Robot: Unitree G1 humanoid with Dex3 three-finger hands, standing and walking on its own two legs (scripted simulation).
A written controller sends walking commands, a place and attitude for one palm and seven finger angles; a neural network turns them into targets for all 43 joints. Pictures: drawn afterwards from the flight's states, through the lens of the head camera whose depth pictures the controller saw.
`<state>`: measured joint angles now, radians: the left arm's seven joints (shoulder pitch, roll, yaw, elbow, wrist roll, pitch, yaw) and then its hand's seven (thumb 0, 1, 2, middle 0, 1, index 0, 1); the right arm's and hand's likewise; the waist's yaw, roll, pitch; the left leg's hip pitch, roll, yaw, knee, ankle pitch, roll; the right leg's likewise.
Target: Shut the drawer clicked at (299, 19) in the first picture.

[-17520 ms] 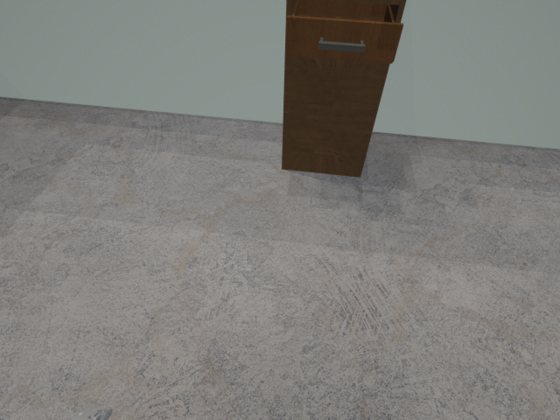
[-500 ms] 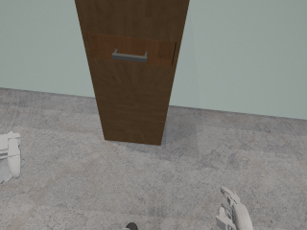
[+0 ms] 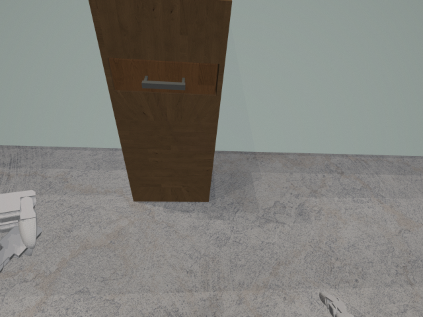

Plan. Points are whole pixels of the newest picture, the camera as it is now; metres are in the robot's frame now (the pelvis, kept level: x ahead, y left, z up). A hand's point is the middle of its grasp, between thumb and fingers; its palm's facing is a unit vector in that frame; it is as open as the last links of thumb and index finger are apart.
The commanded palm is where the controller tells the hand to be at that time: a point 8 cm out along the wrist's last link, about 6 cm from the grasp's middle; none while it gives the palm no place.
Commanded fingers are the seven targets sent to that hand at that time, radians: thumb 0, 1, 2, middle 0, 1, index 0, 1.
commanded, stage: stop stepping back and stand still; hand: left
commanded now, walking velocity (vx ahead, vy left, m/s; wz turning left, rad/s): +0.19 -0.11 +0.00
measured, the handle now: (164, 82) +0.88 +0.25 +0.01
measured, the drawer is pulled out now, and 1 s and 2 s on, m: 0.00 0.00 0.00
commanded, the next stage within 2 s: let the arm hang, fingers relaxed in 0.66 s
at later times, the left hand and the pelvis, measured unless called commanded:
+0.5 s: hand (25, 250) +0.15 +0.26 +0.16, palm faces +0.47 -0.77 -0.44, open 3.2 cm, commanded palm +0.10 +0.29 +0.18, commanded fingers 0.00 0.90 0.90 -1.40 -1.60 -1.40 -1.60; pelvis -0.02 +0.00 +0.00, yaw +4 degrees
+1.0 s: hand out of the picture +0.07 +0.23 -0.14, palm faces +0.04 -0.96 -0.28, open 3.0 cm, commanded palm none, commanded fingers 0.00 0.90 0.90 -0.88 -1.04 -0.88 -1.04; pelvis -0.03 +0.02 +0.00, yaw +4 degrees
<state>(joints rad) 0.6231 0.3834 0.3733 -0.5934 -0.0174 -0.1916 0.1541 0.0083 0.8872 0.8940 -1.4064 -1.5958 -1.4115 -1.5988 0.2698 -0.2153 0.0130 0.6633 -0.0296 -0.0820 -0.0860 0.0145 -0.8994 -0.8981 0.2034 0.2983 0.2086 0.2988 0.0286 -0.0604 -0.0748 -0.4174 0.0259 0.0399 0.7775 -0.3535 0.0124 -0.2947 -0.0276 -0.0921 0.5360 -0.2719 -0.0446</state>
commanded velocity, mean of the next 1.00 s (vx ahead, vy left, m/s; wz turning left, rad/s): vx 0.03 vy -0.01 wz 0.00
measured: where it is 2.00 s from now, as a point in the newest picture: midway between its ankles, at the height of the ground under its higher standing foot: outside the picture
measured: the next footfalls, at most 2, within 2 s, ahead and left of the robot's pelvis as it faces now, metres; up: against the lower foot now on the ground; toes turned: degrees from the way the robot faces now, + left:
left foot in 0.04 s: +0.05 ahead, +0.13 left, +0.00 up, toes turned +7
right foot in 0.20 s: +0.06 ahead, -0.09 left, +0.00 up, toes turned -2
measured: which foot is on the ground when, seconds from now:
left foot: up 0.00-0.02, down 0.04-1.00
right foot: down 0.00-0.04, up 0.06-0.18, down 0.20-1.00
